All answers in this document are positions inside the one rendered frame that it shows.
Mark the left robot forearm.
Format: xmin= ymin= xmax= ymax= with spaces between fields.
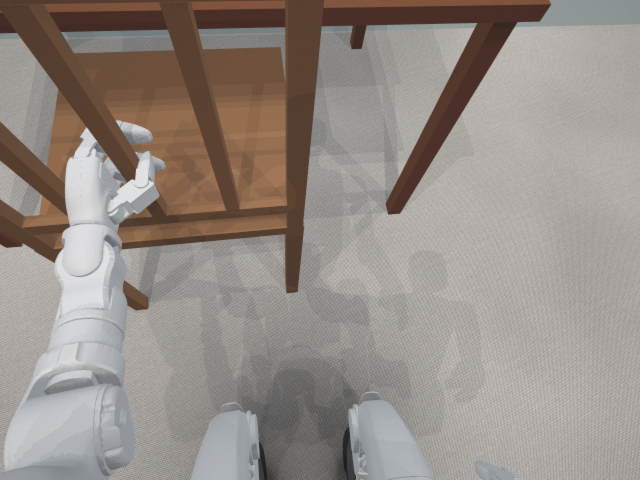
xmin=3 ymin=223 xmax=127 ymax=471

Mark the left robot upper arm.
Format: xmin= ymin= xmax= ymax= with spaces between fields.
xmin=0 ymin=383 xmax=136 ymax=480

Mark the robot left hand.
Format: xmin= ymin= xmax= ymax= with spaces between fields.
xmin=65 ymin=120 xmax=166 ymax=233

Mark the chair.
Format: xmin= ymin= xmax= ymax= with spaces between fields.
xmin=0 ymin=0 xmax=324 ymax=310

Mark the robot right hand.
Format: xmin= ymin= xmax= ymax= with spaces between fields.
xmin=474 ymin=460 xmax=517 ymax=480

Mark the right robot shin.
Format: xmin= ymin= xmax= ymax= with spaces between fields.
xmin=352 ymin=392 xmax=394 ymax=480

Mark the table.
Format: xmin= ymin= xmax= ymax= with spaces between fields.
xmin=0 ymin=0 xmax=551 ymax=248

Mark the right robot thigh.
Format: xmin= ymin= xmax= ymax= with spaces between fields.
xmin=348 ymin=400 xmax=435 ymax=480

